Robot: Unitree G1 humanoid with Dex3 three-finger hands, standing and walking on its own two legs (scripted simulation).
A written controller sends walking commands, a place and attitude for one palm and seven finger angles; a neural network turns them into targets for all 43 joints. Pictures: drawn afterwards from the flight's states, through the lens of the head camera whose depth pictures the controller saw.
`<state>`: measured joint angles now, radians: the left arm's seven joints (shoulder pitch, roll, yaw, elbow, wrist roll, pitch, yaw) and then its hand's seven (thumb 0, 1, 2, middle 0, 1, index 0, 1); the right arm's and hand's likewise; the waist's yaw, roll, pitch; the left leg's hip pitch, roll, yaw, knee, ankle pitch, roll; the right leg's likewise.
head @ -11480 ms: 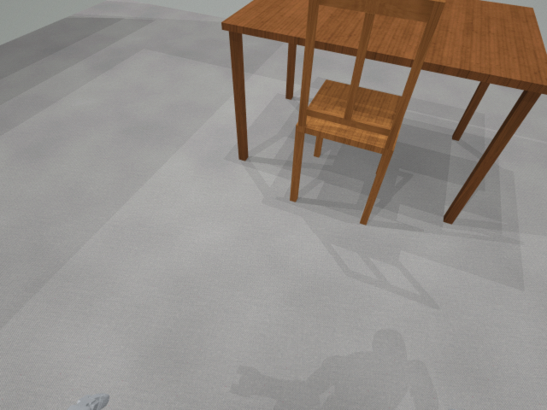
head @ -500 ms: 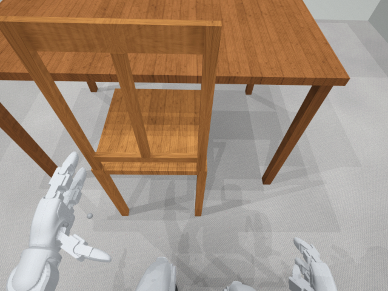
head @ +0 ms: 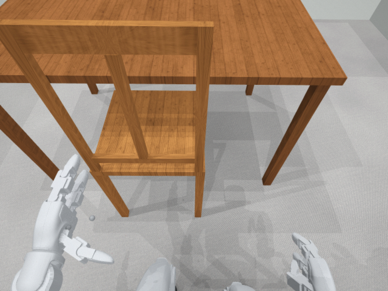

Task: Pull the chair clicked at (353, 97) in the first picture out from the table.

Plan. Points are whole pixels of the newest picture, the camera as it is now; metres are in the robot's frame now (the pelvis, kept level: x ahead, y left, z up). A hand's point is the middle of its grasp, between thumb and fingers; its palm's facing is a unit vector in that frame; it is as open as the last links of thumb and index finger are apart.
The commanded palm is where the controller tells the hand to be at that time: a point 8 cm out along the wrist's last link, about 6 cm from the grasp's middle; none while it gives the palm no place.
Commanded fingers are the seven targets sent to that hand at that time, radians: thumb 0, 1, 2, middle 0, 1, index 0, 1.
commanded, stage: aim the fingers beside a spindle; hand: left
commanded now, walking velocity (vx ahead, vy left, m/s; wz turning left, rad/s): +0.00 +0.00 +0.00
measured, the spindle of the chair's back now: (131, 116) +0.51 +0.19 +0.03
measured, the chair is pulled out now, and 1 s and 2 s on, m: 0.00 0.00 0.00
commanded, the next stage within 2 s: push the fingers through the gap in 1.96 s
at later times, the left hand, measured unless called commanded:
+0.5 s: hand (105, 203) +0.28 +0.20 +0.03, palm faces +0.02 -1.00 -0.04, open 16.9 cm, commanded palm +0.26 +0.25 +0.03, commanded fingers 0.00 -0.50 0.30 -0.06 -0.08 -0.06 -0.08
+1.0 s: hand (125, 185) +0.33 +0.17 +0.01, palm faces +0.01 -1.00 -0.03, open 16.9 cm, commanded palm +0.31 +0.22 +0.00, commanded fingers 0.00 -0.50 0.30 -0.06 -0.08 -0.06 -0.08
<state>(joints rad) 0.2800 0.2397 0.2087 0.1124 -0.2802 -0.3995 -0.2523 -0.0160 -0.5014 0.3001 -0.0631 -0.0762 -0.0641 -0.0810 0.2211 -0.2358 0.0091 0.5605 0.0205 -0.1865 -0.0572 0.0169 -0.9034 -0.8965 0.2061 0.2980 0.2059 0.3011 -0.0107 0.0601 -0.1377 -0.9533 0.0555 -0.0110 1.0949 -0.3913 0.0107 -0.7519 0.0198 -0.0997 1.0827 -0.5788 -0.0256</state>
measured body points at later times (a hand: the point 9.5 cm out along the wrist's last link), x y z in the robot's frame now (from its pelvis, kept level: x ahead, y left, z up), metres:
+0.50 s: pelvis +0.00 +0.00 -0.01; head +0.07 +0.00 +0.43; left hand +0.27 +0.25 +0.03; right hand +0.16 -0.25 -0.10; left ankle +0.08 +0.11 -0.66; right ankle -0.02 -0.11 -0.66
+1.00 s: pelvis +0.00 +0.00 -0.03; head +0.09 +0.01 +0.42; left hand +0.32 +0.22 +0.01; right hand +0.14 -0.24 -0.13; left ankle +0.08 +0.11 -0.66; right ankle -0.02 -0.11 -0.66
